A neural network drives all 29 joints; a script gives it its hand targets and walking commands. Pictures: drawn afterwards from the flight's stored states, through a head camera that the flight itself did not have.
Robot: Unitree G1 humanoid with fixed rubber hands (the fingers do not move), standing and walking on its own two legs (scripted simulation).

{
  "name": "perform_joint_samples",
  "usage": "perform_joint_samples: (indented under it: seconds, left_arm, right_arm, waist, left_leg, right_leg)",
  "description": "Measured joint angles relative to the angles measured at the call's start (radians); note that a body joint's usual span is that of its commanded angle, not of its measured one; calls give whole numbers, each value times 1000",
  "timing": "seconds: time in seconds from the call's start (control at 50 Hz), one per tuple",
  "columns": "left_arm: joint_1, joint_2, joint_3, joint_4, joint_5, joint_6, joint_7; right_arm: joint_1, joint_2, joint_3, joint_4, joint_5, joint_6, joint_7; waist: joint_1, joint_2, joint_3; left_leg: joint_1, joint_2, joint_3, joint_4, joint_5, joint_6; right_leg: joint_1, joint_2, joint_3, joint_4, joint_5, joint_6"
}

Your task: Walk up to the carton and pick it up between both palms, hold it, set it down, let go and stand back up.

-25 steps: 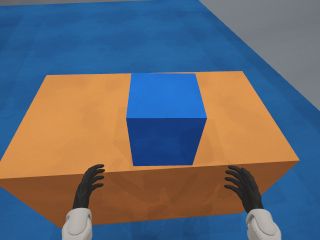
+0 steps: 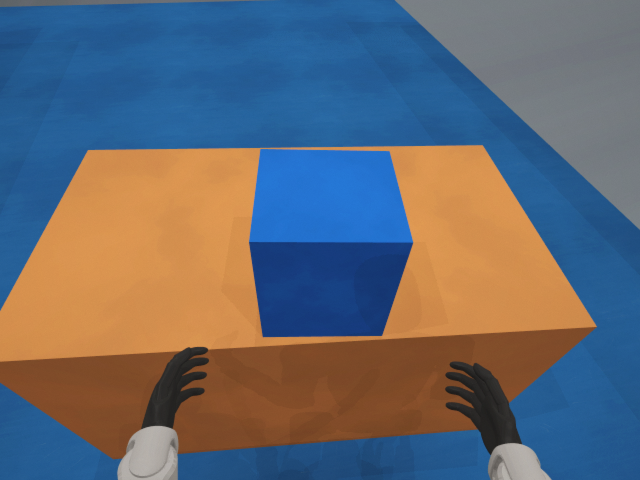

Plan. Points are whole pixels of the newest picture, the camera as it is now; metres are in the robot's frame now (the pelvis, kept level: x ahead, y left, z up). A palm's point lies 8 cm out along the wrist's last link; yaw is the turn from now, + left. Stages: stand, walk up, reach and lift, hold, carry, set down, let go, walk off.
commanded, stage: set down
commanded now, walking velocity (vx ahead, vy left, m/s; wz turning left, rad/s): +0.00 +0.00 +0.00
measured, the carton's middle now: (324, 247) +0.48 +0.03 -0.02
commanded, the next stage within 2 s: let go in 0.98 s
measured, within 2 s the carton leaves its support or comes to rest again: neither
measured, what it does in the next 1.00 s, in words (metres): stands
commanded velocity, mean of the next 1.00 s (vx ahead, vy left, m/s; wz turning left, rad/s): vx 0.00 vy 0.00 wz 0.00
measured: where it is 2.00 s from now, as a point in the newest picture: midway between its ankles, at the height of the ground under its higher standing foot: outside the picture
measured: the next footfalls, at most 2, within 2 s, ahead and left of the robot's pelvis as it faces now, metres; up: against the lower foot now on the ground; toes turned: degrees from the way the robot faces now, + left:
none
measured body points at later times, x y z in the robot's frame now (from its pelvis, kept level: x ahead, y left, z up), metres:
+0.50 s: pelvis +0.00 +0.00 +0.00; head +0.02 +0.02 +0.45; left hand +0.22 +0.23 -0.06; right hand +0.22 -0.20 -0.06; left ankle +0.04 +0.14 -0.74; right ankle +0.01 -0.08 -0.74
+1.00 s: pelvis +0.00 +0.00 +0.00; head +0.03 +0.02 +0.45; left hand +0.20 +0.23 -0.08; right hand +0.20 -0.20 -0.08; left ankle +0.04 +0.14 -0.74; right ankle +0.01 -0.08 -0.74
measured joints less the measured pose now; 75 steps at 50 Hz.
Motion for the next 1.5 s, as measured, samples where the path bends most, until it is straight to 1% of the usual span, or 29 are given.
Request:
perform_joint_samples:
  seconds: [0.4, 0.7, 1.02, 1.18, 1.34, 1.5]
  left_arm:
    - [6, 9, 0, -10, 0, 112, -6]
    - [9, 22, 0, -20, 0, 190, -26]
    - [11, 23, 0, -13, 0, 247, -32]
    - [11, 26, 0, 5, 0, 272, -39]
    - [11, 27, 0, 3, 0, 277, -39]
    - [14, 27, 0, 3, 0, 284, -39]
  right_arm:
    - [4, 0, 0, 17, -58, 57, -1]
    - [4, 0, 0, 27, -95, 83, -13]
    - [4, 0, 0, 77, -127, 97, -15]
    - [4, 2, 0, 92, -144, 108, -15]
    - [4, 2, 0, 95, -148, 108, -16]
    - [4, 2, 0, 130, -148, 107, -16]
  waist:
    - [0, 0, 18]
    - [0, 0, 41]
    - [0, 0, 46]
    - [-9, 1, 49]
    - [-9, 1, 53]
    - [-12, 8, 56]
  left_leg:
    - [2, 0, 0, -4, -1, -1]
    - [2, 0, 0, -4, -2, -2]
    - [2, 0, 0, -4, -2, -2]
    - [2, 0, 0, -4, -3, -2]
    - [2, 0, 0, -4, -3, -2]
    - [2, 0, 0, -4, -4, -3]
  right_leg:
    - [0, 0, 0, -1, -3, 0]
    - [0, 0, 0, -1, -3, 0]
    - [0, 0, 0, -1, -3, 0]
    - [0, 0, 0, -1, -4, 0]
    - [0, 0, 0, -1, -4, 0]
    - [0, 0, 0, -1, -4, 0]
